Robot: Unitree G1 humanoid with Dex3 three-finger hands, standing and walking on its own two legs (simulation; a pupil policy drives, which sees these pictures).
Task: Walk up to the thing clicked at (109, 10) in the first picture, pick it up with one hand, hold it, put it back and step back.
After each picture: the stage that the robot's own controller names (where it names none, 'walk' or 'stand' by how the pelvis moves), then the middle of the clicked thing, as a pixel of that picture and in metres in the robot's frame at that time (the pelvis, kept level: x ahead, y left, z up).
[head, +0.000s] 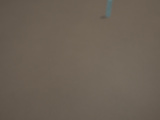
stand; (108, 8) +2.11 -0.32 -0.66
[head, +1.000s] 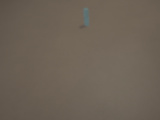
walk; (86, 17) +1.99 +0.12 -0.63
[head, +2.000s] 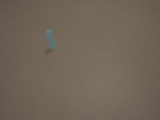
walk; (51, 39) +1.36 +0.46 -0.65
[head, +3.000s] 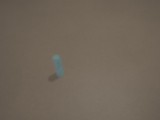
walk; (58, 66) +0.93 +0.34 -0.64
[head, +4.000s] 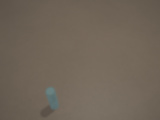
walk; (52, 99) +0.60 +0.27 -0.63
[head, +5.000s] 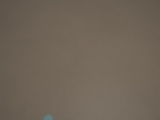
stand; out of the picture +0.40 +0.29 -0.64
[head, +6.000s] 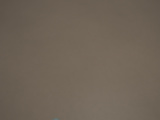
stand; out of the picture +0.39 +0.23 -0.65
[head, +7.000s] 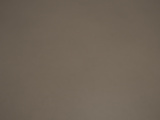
stand; out of the picture +0.37 +0.21 -0.65
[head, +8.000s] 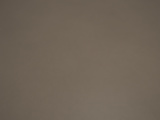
stand; out of the picture +0.36 +0.22 -0.66
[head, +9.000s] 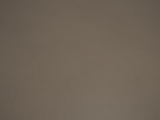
stand; out of the picture +0.37 +0.20 -0.66
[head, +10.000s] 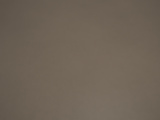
stand; out of the picture +0.37 +0.19 -0.66
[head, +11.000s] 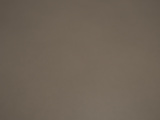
go down; out of the picture +0.37 +0.19 -0.66
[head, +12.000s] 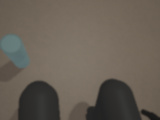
go down; (17, 54) +0.45 +0.24 -0.26
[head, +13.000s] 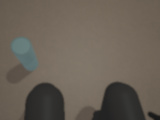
approach; (27, 56) +0.45 +0.24 -0.26
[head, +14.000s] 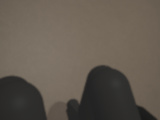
close in; out of the picture +0.43 +0.29 -0.16
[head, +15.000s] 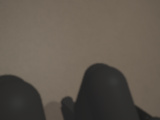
close; out of the picture +0.43 +0.29 -0.16
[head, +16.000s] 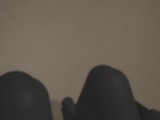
lift; out of the picture +0.38 +0.27 -0.16
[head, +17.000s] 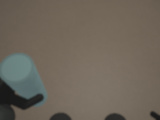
lift; (29, 85) +0.32 +0.18 +0.02
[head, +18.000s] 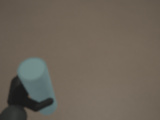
hold; (41, 91) +0.31 +0.16 +0.04
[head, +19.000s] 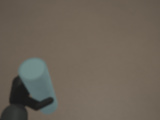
hold; (42, 90) +0.31 +0.16 +0.03
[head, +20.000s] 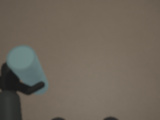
crouch; (32, 75) +0.37 +0.18 -0.03
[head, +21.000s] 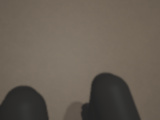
lower; out of the picture +0.48 +0.27 -0.07
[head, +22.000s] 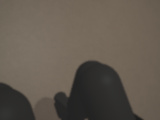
lower; out of the picture +0.45 +0.30 -0.17
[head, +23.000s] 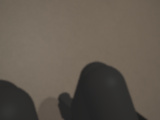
lower; out of the picture +0.43 +0.30 -0.16
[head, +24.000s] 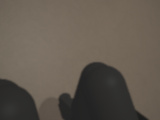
lower; out of the picture +0.43 +0.30 -0.17
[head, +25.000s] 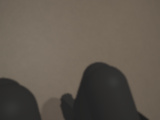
lower; out of the picture +0.42 +0.29 -0.16
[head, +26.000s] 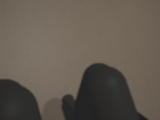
open; out of the picture +0.43 +0.27 -0.17
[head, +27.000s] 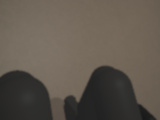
stand; out of the picture +0.42 +0.27 -0.18
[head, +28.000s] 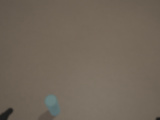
stand; (53, 106) +0.40 +0.18 -0.52
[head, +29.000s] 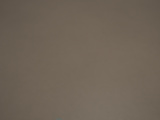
stand; out of the picture +0.38 +0.18 -0.60
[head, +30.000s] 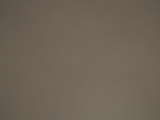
stand; out of the picture +0.38 +0.17 -0.60
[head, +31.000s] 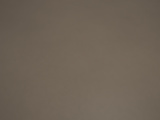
stand; out of the picture +0.40 +0.17 -0.66
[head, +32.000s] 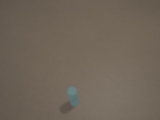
walk; (73, 97) +0.49 +0.13 -0.63
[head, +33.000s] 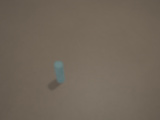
walk; (59, 72) +0.73 +0.20 -0.63
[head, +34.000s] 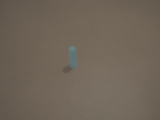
stand; (73, 57) +1.03 +0.18 -0.63
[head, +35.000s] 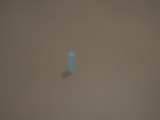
stand; (72, 62) +1.02 +0.16 -0.66
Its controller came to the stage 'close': yes
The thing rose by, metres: 0.68
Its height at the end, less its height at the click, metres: +0.00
